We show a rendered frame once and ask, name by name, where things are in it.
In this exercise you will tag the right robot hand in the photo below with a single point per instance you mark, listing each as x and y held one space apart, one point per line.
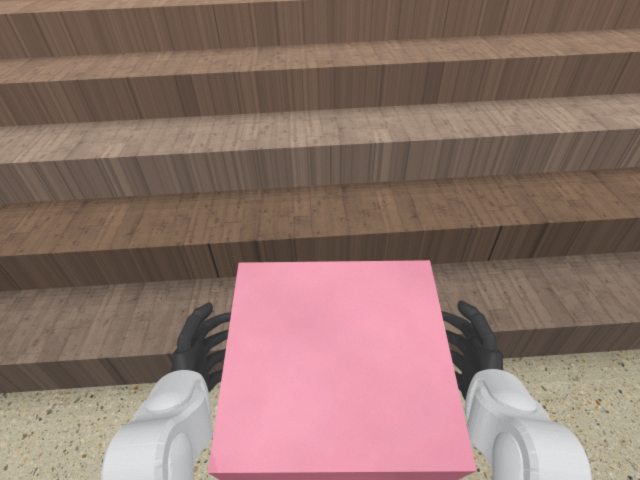
479 349

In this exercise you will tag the left robot hand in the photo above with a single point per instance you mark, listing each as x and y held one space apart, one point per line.
192 348

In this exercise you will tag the left robot forearm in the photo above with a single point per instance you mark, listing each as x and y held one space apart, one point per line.
169 430

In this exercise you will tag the right robot forearm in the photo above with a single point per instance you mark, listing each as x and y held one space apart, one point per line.
516 435

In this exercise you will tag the carton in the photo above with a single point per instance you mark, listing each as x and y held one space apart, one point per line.
338 371

